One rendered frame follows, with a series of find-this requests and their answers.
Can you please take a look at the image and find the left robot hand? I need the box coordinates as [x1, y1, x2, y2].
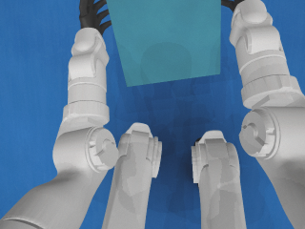
[79, 0, 112, 37]

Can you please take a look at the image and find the right robot forearm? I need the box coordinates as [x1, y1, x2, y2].
[229, 0, 305, 110]

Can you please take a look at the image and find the robot right thigh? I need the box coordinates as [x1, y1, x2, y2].
[191, 138, 247, 229]

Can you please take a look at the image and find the left robot upper arm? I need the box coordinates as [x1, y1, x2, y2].
[0, 126, 119, 229]

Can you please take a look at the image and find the carton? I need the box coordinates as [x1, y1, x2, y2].
[106, 0, 221, 87]

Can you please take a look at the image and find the left robot forearm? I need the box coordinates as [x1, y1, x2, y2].
[55, 28, 110, 141]

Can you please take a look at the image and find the right robot hand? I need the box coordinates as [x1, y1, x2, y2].
[221, 0, 245, 12]

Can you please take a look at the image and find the robot right shin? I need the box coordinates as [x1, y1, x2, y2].
[198, 130, 240, 175]

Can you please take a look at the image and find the right robot upper arm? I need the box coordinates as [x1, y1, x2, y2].
[238, 106, 305, 229]

